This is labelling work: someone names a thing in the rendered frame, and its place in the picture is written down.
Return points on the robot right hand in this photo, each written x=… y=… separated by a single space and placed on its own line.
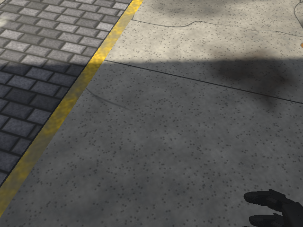
x=292 y=212

